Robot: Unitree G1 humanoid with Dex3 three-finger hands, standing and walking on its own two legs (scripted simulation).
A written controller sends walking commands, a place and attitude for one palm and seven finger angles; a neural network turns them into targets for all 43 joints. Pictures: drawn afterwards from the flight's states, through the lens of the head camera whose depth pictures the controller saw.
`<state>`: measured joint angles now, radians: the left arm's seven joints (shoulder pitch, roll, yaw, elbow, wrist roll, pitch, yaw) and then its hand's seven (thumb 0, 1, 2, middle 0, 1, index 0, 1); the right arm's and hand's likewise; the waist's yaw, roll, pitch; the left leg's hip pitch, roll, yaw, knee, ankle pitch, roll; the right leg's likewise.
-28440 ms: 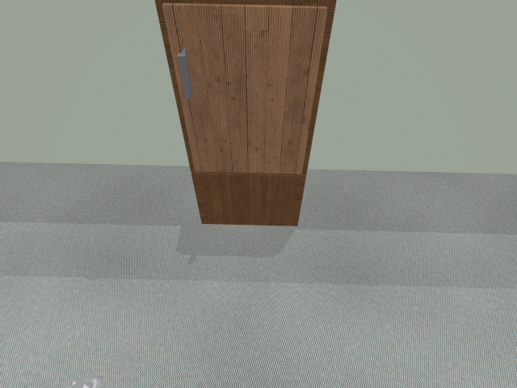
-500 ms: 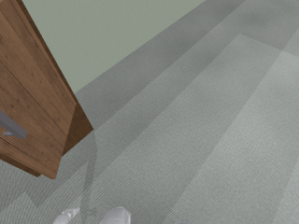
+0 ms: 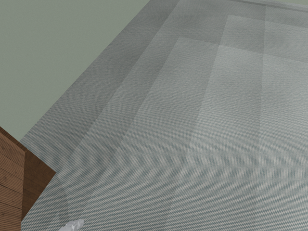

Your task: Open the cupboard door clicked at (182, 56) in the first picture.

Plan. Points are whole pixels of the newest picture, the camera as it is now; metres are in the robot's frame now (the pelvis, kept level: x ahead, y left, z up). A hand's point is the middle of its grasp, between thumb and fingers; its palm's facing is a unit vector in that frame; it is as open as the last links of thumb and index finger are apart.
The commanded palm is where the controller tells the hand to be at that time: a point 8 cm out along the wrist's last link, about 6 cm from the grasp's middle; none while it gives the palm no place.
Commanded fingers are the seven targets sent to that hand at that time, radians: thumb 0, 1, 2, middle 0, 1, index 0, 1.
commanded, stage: walk to a spot facing it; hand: left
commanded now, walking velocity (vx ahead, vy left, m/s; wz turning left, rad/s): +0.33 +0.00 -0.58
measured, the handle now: out of the picture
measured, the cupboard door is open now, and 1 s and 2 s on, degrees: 41 41 41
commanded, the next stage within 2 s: turn to face it in 1.40 s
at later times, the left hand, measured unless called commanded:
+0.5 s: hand (98, 188) +0.27 +0.20 -0.18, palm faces -0.21 -0.96 -0.17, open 7.4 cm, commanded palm none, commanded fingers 0.00 0.90 0.90 -0.20 -0.30 -0.20 -0.30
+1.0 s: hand (155, 116) +0.55 +0.01 -0.15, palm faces -0.41 -0.89 -0.21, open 7.2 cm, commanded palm none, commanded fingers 0.00 0.90 0.90 -0.20 -0.30 -0.20 -0.30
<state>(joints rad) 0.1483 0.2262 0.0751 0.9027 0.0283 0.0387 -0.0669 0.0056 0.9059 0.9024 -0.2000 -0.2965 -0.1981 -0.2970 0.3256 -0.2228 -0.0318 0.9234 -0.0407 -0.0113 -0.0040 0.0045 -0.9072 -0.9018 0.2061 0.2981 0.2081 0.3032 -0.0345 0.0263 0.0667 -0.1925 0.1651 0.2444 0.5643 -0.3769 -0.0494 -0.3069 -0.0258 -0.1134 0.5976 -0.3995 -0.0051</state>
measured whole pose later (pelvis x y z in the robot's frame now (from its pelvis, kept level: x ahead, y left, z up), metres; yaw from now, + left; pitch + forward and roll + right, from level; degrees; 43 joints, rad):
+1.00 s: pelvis +0.39 -0.12 +0.01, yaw -26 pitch +1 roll +1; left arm 0.18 0.18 0.07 0.99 0.00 -0.07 0.00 -0.01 0.93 0.90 -0.20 -0.30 -0.20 -0.30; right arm 0.30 -0.17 -0.04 1.06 -0.03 -0.01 0.01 0.01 -0.92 -0.90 0.20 0.30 0.20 0.30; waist -0.05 0.00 0.07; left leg -0.49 0.13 0.08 1.08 -0.33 -0.05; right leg -0.23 0.03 -0.11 0.46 -0.26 -0.08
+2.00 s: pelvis +0.73 -0.29 -0.01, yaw -21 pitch +0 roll -1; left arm 0.16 0.19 0.06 0.96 0.01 0.00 0.01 -0.02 0.93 0.90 -0.21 -0.30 -0.20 -0.30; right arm 0.23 -0.18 -0.05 0.98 -0.03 0.02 0.03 0.01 -0.91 -0.90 0.20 0.30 0.20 0.30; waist -0.04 -0.03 0.05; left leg -0.40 0.07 0.12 0.65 -0.23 -0.01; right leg -0.27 -0.15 -0.29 0.70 -0.43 0.04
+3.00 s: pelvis +0.77 -0.35 +0.01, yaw +14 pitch +1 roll -1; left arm 0.14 0.26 0.08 0.88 0.02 0.05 0.00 0.00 0.91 0.90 -0.20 -0.30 -0.20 -0.30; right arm 0.15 -0.22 -0.04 0.91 -0.03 0.03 0.01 0.00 -0.91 -0.90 0.20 0.30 0.21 0.30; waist 0.00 -0.02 0.10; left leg -0.28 -0.01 -0.02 0.50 -0.24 0.03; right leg -0.49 -0.08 0.00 0.99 -0.40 0.10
